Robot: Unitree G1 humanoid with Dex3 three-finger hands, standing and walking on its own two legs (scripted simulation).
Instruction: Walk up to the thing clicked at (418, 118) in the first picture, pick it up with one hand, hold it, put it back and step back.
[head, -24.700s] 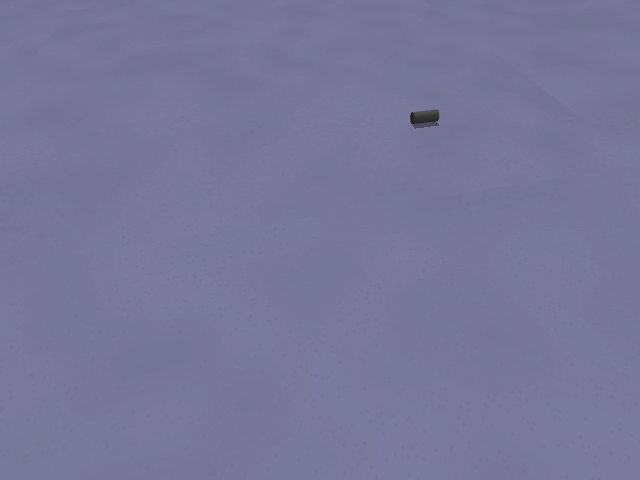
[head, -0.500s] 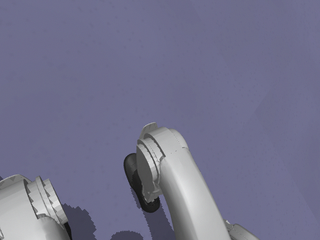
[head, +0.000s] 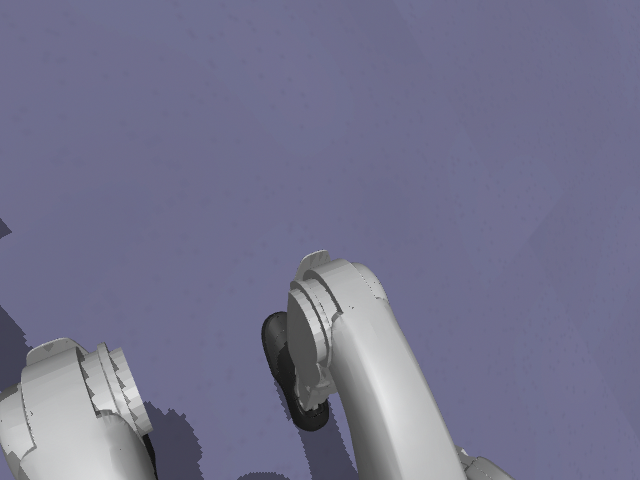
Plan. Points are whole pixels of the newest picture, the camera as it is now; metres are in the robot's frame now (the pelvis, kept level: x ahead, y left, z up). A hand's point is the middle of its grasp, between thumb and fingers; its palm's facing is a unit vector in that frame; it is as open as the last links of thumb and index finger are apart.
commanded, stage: settle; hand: left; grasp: from above
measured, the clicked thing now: out of the picture +0.47 +0.33 -0.27
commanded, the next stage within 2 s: lift in 0.54 s
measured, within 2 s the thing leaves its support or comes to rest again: neither
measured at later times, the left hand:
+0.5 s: hand out of the picture +0.44 +0.34 -0.16, palm faces -0.39 -0.20 -0.90, open 9.5 cm
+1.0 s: hand out of the picture +0.42 +0.34 -0.08, palm faces -0.40 -0.20 -0.89, open 9.5 cm
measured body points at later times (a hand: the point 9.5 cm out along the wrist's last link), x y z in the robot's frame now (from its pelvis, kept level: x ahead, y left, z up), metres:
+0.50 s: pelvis +0.00 -0.01 +0.00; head +0.24 +0.08 +0.37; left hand +0.46 +0.34 -0.11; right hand +0.09 -0.27 -0.09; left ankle +0.06 +0.12 -0.29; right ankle +0.13 -0.14 -0.29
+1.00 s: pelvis +0.00 -0.01 +0.05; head +0.21 +0.05 +0.44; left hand +0.44 +0.35 -0.03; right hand +0.07 -0.28 -0.07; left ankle +0.06 +0.12 -0.29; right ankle +0.13 -0.14 -0.29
